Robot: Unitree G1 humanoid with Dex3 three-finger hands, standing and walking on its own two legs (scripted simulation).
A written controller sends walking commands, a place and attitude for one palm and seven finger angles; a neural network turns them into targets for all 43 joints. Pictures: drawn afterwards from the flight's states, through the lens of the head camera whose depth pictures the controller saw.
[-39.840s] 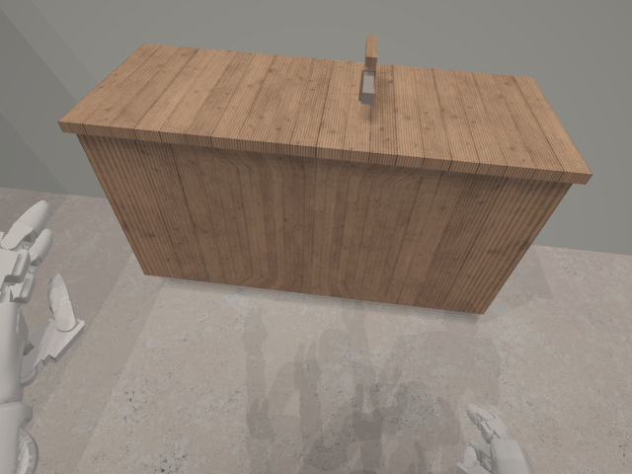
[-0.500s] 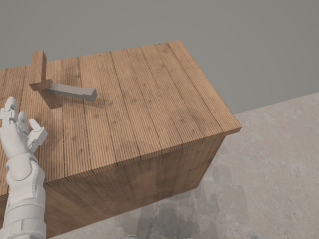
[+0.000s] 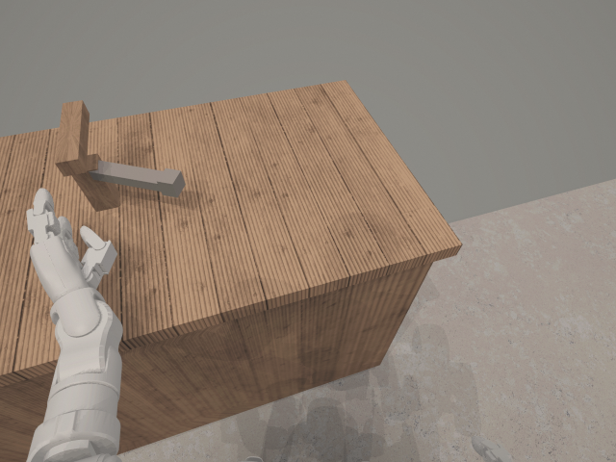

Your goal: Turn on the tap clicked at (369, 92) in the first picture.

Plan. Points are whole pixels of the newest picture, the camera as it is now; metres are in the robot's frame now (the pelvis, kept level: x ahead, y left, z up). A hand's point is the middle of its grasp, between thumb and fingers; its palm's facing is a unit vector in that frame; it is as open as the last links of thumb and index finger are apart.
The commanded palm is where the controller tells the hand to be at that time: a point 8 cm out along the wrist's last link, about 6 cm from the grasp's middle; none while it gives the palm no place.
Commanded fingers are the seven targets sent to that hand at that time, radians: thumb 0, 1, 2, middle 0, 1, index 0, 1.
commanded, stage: push the lever round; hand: left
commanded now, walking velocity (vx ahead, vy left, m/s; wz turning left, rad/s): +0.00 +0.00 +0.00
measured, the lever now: (171, 182) +0.48 +0.22 +0.08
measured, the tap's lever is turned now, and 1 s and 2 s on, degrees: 60 60 70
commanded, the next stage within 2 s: none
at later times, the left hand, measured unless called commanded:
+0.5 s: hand (133, 234) +0.39 +0.25 +0.07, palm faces +0.70 -0.72 -0.06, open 7.8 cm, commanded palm +0.35 +0.26 +0.07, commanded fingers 0.00 0.90 0.90 -0.15 -0.15 -0.15 -0.15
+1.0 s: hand (158, 222) +0.41 +0.22 +0.07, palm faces +0.77 -0.64 -0.07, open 7.8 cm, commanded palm +0.37 +0.23 +0.07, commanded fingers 0.00 0.90 0.90 -0.15 -0.15 -0.15 -0.15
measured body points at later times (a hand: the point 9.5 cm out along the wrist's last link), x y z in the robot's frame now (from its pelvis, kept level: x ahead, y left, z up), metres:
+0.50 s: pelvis +0.01 +0.00 +0.00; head +0.05 +0.01 +0.45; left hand +0.35 +0.29 +0.07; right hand +0.11 -0.25 -0.12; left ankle +0.01 +0.12 -0.70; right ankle +0.01 -0.10 -0.70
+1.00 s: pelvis +0.00 +0.00 +0.00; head +0.04 +0.00 +0.45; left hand +0.37 +0.25 +0.07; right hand +0.10 -0.25 -0.13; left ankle +0.01 +0.12 -0.70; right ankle +0.01 -0.10 -0.70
